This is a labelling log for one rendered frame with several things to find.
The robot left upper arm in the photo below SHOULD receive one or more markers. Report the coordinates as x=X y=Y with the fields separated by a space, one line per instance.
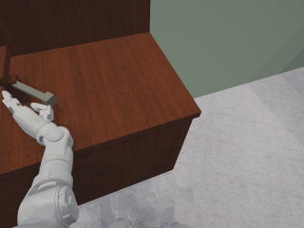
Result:
x=55 y=207

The tap lever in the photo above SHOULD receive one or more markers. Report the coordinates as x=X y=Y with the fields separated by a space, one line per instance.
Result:
x=46 y=98

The robot shin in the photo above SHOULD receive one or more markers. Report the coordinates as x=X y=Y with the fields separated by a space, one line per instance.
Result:
x=175 y=222
x=121 y=218

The robot left hand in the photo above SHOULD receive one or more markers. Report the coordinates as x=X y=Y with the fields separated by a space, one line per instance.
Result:
x=28 y=120

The counter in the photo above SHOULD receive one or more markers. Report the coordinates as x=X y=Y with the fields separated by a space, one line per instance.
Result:
x=124 y=105

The left robot shin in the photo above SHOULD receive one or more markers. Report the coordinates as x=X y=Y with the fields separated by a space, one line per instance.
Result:
x=121 y=218

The right robot shin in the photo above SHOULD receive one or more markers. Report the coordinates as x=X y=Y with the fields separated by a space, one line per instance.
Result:
x=175 y=222

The robot left forearm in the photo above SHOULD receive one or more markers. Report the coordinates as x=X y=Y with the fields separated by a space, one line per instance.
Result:
x=57 y=162

